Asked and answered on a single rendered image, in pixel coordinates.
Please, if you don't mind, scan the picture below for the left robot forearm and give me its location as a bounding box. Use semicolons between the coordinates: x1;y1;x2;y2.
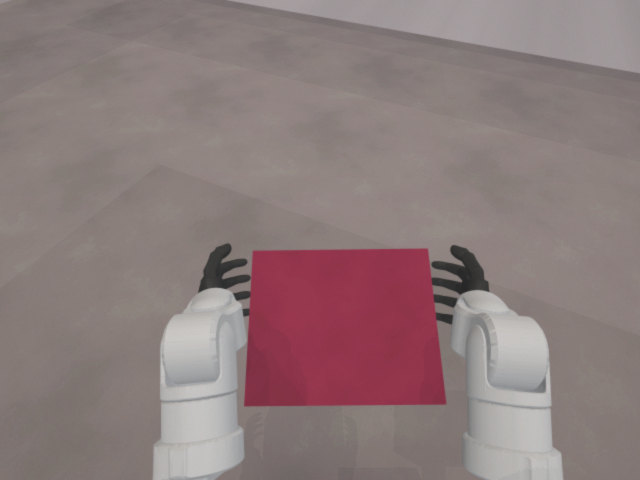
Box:
153;288;247;480

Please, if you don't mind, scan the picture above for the carton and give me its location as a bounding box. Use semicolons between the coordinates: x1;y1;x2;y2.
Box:
244;248;446;406

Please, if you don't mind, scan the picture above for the robot right hand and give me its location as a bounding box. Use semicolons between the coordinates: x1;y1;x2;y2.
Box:
431;245;489;325

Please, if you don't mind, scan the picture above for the robot left hand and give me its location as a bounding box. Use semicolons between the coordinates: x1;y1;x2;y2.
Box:
198;243;251;317

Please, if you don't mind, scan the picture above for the right robot forearm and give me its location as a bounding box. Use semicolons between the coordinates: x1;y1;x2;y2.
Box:
449;290;563;480

